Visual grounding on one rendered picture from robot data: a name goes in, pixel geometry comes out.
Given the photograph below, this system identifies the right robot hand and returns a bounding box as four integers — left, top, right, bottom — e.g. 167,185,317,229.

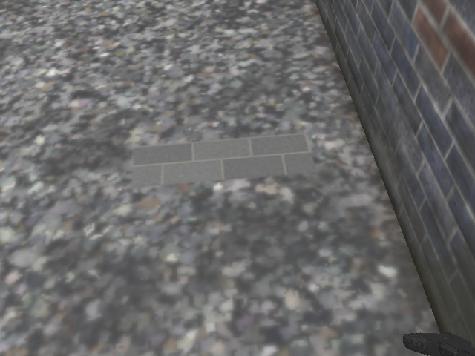
403,332,475,356

